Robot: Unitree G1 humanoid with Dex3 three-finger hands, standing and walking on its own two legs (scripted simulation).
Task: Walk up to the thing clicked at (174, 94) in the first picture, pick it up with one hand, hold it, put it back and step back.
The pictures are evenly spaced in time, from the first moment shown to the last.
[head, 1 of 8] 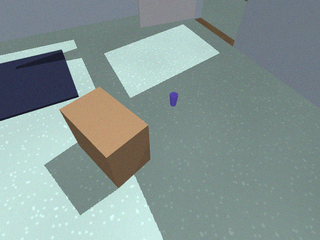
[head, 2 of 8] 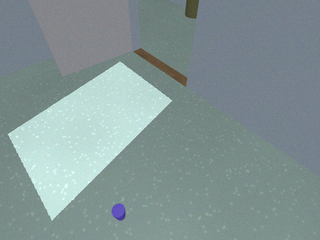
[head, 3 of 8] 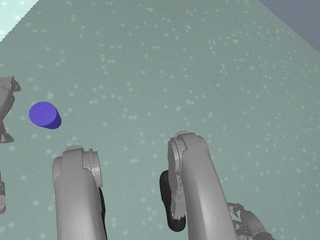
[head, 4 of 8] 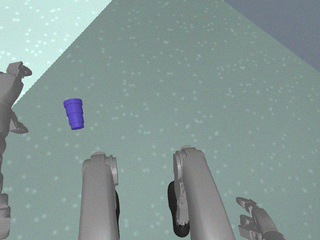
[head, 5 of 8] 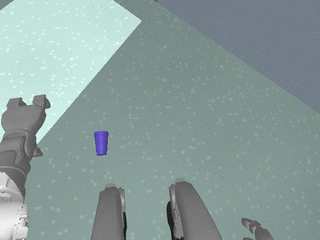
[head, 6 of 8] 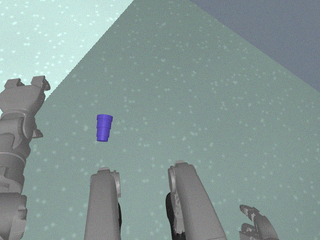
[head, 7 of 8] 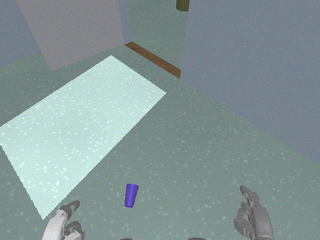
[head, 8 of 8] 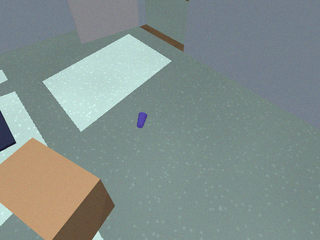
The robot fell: no
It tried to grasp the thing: yes
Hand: left
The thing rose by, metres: 0.00
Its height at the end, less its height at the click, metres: -0.03
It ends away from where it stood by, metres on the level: 0.11
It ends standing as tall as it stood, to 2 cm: no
